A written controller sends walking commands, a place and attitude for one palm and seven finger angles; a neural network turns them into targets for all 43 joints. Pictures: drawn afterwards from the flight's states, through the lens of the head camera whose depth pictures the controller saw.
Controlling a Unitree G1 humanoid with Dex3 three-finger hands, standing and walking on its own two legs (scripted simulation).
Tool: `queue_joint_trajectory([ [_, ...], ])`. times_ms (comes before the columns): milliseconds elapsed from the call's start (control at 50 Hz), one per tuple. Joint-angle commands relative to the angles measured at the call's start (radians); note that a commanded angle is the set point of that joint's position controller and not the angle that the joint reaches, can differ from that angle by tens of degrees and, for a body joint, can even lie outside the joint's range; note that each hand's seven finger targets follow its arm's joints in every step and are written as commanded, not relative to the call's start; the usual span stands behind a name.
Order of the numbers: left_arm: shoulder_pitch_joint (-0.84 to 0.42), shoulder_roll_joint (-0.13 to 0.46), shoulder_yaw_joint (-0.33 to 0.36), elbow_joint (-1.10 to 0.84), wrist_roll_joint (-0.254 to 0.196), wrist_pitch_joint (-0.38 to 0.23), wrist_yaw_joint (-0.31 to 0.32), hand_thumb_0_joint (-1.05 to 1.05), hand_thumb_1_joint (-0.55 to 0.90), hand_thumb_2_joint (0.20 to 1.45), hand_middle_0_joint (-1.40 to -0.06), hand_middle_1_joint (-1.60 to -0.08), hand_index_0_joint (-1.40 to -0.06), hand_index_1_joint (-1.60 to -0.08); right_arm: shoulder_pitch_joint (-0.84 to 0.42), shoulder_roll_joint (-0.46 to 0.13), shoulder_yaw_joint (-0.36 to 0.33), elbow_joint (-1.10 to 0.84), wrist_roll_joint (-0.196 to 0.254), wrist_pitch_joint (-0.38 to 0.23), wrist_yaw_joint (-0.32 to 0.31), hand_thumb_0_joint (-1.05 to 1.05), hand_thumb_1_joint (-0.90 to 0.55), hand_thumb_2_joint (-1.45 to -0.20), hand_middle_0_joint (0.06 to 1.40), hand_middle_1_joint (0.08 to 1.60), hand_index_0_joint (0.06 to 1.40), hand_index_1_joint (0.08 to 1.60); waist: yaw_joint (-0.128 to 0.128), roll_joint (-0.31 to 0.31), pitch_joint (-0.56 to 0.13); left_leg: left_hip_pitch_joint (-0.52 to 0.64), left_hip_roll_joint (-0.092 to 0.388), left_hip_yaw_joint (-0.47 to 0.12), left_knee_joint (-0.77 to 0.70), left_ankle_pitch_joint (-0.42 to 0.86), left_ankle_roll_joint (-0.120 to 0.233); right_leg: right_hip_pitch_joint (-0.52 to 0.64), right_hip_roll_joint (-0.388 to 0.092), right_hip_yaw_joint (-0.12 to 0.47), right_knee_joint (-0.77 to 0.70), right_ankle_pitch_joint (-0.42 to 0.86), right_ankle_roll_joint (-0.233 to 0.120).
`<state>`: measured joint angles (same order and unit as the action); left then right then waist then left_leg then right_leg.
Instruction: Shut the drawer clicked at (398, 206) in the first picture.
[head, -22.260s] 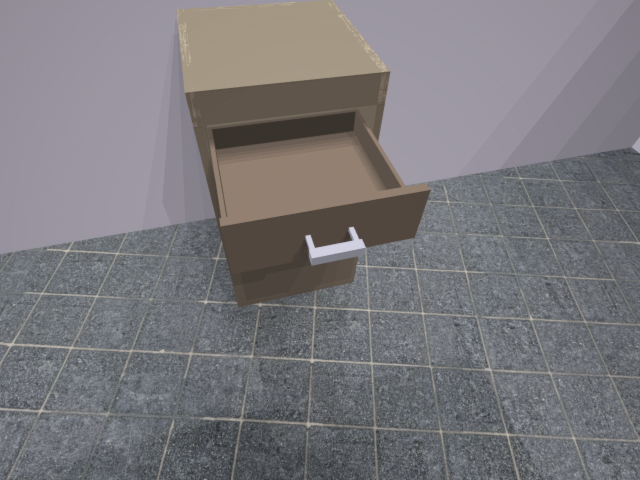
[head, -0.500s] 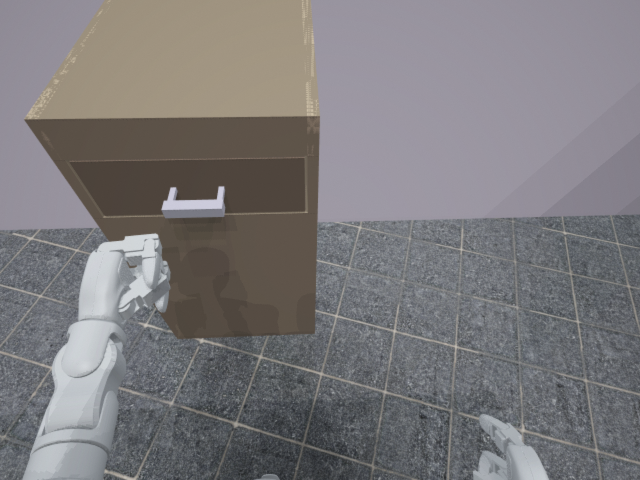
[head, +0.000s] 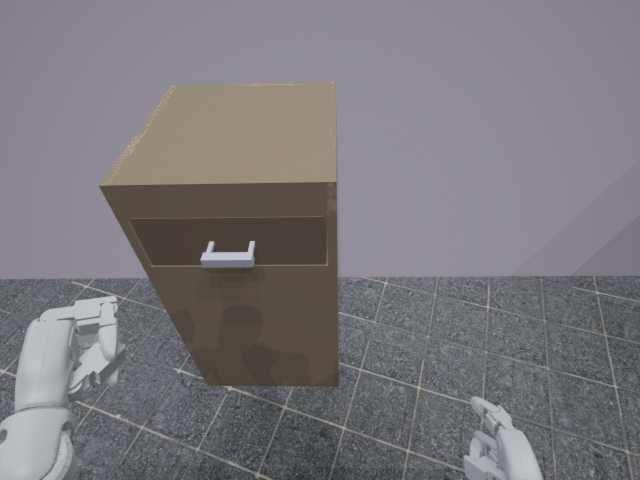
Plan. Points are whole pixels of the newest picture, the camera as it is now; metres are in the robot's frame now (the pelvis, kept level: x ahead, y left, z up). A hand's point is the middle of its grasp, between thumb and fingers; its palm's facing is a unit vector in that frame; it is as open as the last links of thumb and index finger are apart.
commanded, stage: draw the hand back to the body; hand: left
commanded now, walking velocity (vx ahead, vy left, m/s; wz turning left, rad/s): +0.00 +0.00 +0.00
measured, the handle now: (229, 252) +0.55 +0.25 -0.09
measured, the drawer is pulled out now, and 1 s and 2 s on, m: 0.00 0.00 0.00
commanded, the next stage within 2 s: step back with the hand held close in 0.32 s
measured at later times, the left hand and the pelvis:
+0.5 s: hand (87, 367) +0.17 +0.23 +0.16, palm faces +0.38 -0.83 -0.40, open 3.3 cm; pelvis -0.01 -0.01 +0.00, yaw +0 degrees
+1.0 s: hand (31, 407) +0.14 +0.26 +0.16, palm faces +0.31 -0.80 -0.52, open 3.2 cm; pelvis -0.06 +0.03 -0.01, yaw -2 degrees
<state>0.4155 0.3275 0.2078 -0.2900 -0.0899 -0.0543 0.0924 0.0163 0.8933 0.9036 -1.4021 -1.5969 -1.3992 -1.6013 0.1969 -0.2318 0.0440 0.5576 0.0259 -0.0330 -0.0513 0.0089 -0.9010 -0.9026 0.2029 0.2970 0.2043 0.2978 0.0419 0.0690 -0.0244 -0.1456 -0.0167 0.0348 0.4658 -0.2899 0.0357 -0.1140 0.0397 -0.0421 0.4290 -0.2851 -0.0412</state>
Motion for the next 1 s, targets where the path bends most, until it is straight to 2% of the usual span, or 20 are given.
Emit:
queue_joint_trajectory([
  [0, -0.043, 0.191, 0.152, -0.332, -0.007, -0.082, 0.021, 0.0, 0.9, 0.9, -1.4, -1.6, -1.4, -1.6, -0.115, -0.1, -0.047, -0.149, -0.003, -0.077, -0.004, 0.0, -0.9, -0.9, 0.2, 0.3, 0.2, 0.3, 0.0, -0.001, -0.087, 0.058, 0.04, -0.048, -0.053, 0.314, -0.001, 0.007, -0.044, 0.036, -0.059, 0.307, 0.012],
  [40, 0.023, 0.184, 0.163, -0.348, -0.014, -0.086, 0.02, 0.0, 0.9, 0.9, -1.4, -1.6, -1.4, -1.6, -0.12, -0.094, -0.052, -0.151, -0.002, -0.089, -0.005, 0.0, -0.9, -0.9, 0.2, 0.3, 0.2, 0.3, 0.0, -0.029, -0.057, 0.043, 0.041, -0.041, -0.049, 0.283, 0.001, 0.005, -0.046, 0.043, -0.063, 0.295, 0.014],
  [80, 0.049, 0.182, 0.171, -0.395, -0.012, -0.097, 0.021, 0.0, 0.9, 0.9, -1.4, -1.6, -1.4, -1.6, -0.119, -0.092, -0.053, -0.149, 0.0, -0.1, -0.005, 0.0, -0.9, -0.9, 0.2, 0.3, 0.2, 0.3, 0.001, -0.004, -0.048, 0.045, 0.042, -0.04, -0.046, 0.282, 0.0, -0.004, -0.045, 0.041, -0.063, 0.289, 0.013],
  [120, 0.079, 0.215, 0.213, -0.426, -0.01, -0.111, 0.023, 0.0, 0.9, 0.9, -1.4, -1.6, -1.4, -1.6, -0.124, -0.093, -0.056, -0.143, -0.001, -0.115, -0.006, 0.0, -0.9, -0.9, 0.2, 0.3, 0.2, 0.3, 0.012, -0.022, -0.051, 0.046, 0.038, -0.038, -0.041, 0.262, 0.001, -0.011, -0.043, 0.048, -0.081, 0.277, 0.014],
  [140, 0.107, 0.169, 0.182, -0.372, -0.01, -0.107, 0.021, 0.0, 0.9, 0.9, -1.4, -1.6, -1.4, -1.6, -0.119, -0.087, -0.058, -0.135, -0.001, -0.115, -0.009, 0.0, -0.9, -0.9, 0.2, 0.3, 0.2, 0.3, 0.001, -0.039, -0.005, 0.034, 0.04, -0.033, -0.039, 0.25, 0.003, -0.03, -0.044, 0.047, -0.074, 0.269, 0.015],
  [220, 0.063, 0.157, 0.174, -0.315, -0.007, -0.113, 0.018, 0.0, 0.9, 0.9, -1.4, -1.6, -1.4, -1.6, -0.113, -0.099, -0.066, -0.124, -0.001, -0.111, -0.014, 0.0, -0.9, -0.9, 0.2, 0.3, 0.2, 0.3, -0.004, -0.088, 0.036, 0.026, 0.038, -0.031, -0.039, 0.189, 0.01, -0.072, -0.045, 0.055, -0.106, 0.191, 0.021],
  [260, 0.04, 0.17, 0.18, -0.341, -0.005, -0.121, 0.02, 0.0, 0.9, 0.9, -1.4, -1.6, -1.4, -1.6, -0.114, -0.098, -0.064, -0.13, -0.003, -0.114, -0.018, 0.0, -0.9, -0.9, 0.2, 0.3, 0.2, 0.3, 0.001, -0.049, 0.009, 0.033, 0.035, -0.032, -0.042, 0.176, 0.013, -0.06, -0.053, 0.058, -0.099, 0.176, 0.021],
  [320, 0.039, 0.197, 0.201, -0.366, -0.003, -0.131, 0.026, 0.0, 0.9, 0.9, -1.4, -1.6, -1.4, -1.6, -0.121, -0.094, -0.063, -0.129, -0.006, -0.127, -0.023, 0.0, -0.9, -0.9, 0.2, 0.3, 0.2, 0.3, 0.011, -0.049, -0.024, 0.041, 0.033, -0.031, -0.037, 0.187, 0.014, -0.038, -0.055, 0.068, -0.102, 0.187, 0.019],
  [380, 0.057, 0.185, 0.192, -0.4, -0.002, -0.134, 0.031, 0.0, 0.9, 0.9, -1.4, -1.6, -1.4, -1.6, -0.12, -0.088, -0.062, -0.131, -0.006, -0.14, -0.021, 0.0, -0.9, -0.9, 0.2, 0.3, 0.2, 0.3, 0.014, 0.013, -0.049, 0.049, 0.035, -0.03, -0.036, 0.23, 0.01, -0.01, -0.058, 0.066, -0.078, 0.245, 0.014],
  [420, 0.058, 0.192, 0.202, -0.386, 0.0, -0.132, 0.032, 0.0, 0.9, 0.9, -1.4, -1.6, -1.4, -1.6, -0.119, -0.089, -0.06, -0.123, -0.007, -0.146, -0.018, 0.0, -0.9, -0.9, 0.2, 0.3, 0.2, 0.3, 0.016, -0.008, -0.036, 0.046, 0.035, -0.034, -0.037, 0.239, 0.005, -0.015, -0.054, 0.062, -0.085, 0.25, 0.013],
  [440, -0.109, 0.34, 0.357, -0.491, 0.01, -0.188, 0.039, 0.0, 0.9, 0.9, -1.4, -1.6, -1.4, -1.6, -0.101, -0.126, -0.076, -0.145, -0.01, -0.122, -0.011, 0.0, -0.9, -0.9, 0.2, 0.3, 0.2, 0.3, -0.028, -0.034, 0.067, -0.023, 0.054, -0.056, -0.011, 0.143, 0.022, -0.112, -0.12, 0.224, -0.153, 0.302, 0.015],
  [480, 0.065, 0.203, 0.268, -0.315, 0.024, -0.204, 0.026, 0.0, 0.9, 0.9, -1.4, -1.6, -1.4, -1.6, -0.087, -0.106, -0.082, -0.116, -0.015, -0.097, -0.003, 0.0, -0.9, -0.9, 0.2, 0.3, 0.2, 0.3, -0.042, -0.103, 0.045, -0.003, 0.05, -0.06, 0.015, 0.137, 0.018, -0.12, -0.153, 0.226, -0.152, 0.329, 0.006],
  [500, 0.106, 0.173, 0.241, -0.3, 0.026, -0.207, 0.021, 0.0, 0.9, 0.9, -1.4, -1.6, -1.4, -1.6, -0.087, -0.11, -0.085, -0.121, -0.016, -0.084, 0.003, 0.0, -0.9, -0.9, 0.2, 0.3, 0.2, 0.3, -0.044, -0.09, 0.021, -0.003, 0.057, -0.055, 0.005, 0.157, 0.019, -0.103, -0.15, 0.206, -0.136, 0.342, 0.015],
  [520, 0.12, 0.166, 0.237, -0.318, 0.026, -0.217, 0.018, 0.0, 0.9, 0.9, -1.4, -1.6, -1.4, -1.6, -0.093, -0.116, -0.092, -0.126, -0.017, -0.078, 0.005, 0.0, -0.9, -0.9, 0.2, 0.3, 0.2, 0.3, -0.04, -0.055, 0.001, -0.002, 0.062, -0.055, -0.012, 0.201, 0.018, -0.083, -0.141, 0.185, -0.114, 0.383, 0.018],
  [600, 0.187, 0.185, 0.248, -0.352, 0.031, -0.219, 0.025, 0.0, 0.9, 0.9, -1.4, -1.6, -1.4, -1.6, -0.098, -0.12, -0.103, -0.149, -0.014, -0.042, 0.008, 0.0, -0.9, -0.9, 0.2, 0.3, 0.2, 0.3, -0.039, -0.052, -0.067, -0.027, 0.09, -0.065, -0.054, 0.309, 0.022, -0.024, -0.111, 0.126, -0.045, 0.411, 0.033],
  [680, 0.227, 0.224, 0.289, -0.412, 0.03, -0.223, 0.04, 0.0, 0.9, 0.9, -1.4, -1.6, -1.4, -1.6, -0.101, -0.114, -0.108, -0.173, -0.011, -0.026, -0.001, 0.0, -0.9, -0.9, 0.2, 0.3, 0.2, 0.3, -0.034, -0.056, -0.12, -0.061, 0.1, -0.079, -0.052, 0.373, 0.02, 0.013, -0.101, 0.114, -0.005, 0.445, 0.034],
  [760, 0.248, 0.235, 0.3, -0.458, 0.031, -0.228, 0.051, 0.0, 0.9, 0.9, -1.4, -1.6, -1.4, -1.6, -0.093, -0.117, -0.11, -0.184, -0.013, -0.029, -0.008, 0.0, -0.9, -0.9, 0.2, 0.3, 0.2, 0.3, -0.032, 0.008, -0.134, -0.101, 0.115, -0.095, -0.063, 0.401, 0.02, 0.017, -0.083, 0.099, 0.04, 0.42, 0.038],
  [860, 0.258, 0.222, 0.296, -0.463, 0.038, -0.229, 0.056, 0.0, 0.9, 0.9, -1.4, -1.6, -1.4, -1.6, -0.079, -0.12, -0.115, -0.18, -0.015, -0.045, -0.011, 0.0, -0.9, -0.9, 0.2, 0.3, 0.2, 0.3, -0.037, 0.02, -0.109, -0.211, 0.146, -0.127, -0.104, 0.261, 0.035, 0.023, -0.059, 0.095, 0.096, 0.307, 0.044],
  [920, 0.242, 0.22, 0.299, -0.469, 0.046, -0.234, 0.058, 0.0, 0.9, 0.9, -1.4, -1.6, -1.4, -1.6, -0.076, -0.127, -0.116, -0.179, -0.018, -0.063, -0.014, 0.0, -0.9, -0.9, 0.2, 0.3, 0.2, 0.3, -0.038, 0.035, -0.084, -0.34, 0.166, -0.161, -0.15, 0.07, 0.051, 0.062, -0.044, 0.099, 0.146, 0.242, 0.045],
  [980, 0.221, 0.206, 0.295, -0.464, 0.055, -0.24, 0.061, 0.0, 0.9, 0.9, -1.4, -1.6, -1.4, -1.6, -0.068, -0.123, -0.113, -0.18, -0.015, -0.079, -0.016, 0.0, -0.9, -0.9, 0.2, 0.3, 0.2, 0.3, -0.047, 0.005, -0.046, -0.465, 0.175, -0.181, -0.173, -0.141, 0.065, 0.095, -0.04, 0.112, 0.177, 0.203, 0.046],
])
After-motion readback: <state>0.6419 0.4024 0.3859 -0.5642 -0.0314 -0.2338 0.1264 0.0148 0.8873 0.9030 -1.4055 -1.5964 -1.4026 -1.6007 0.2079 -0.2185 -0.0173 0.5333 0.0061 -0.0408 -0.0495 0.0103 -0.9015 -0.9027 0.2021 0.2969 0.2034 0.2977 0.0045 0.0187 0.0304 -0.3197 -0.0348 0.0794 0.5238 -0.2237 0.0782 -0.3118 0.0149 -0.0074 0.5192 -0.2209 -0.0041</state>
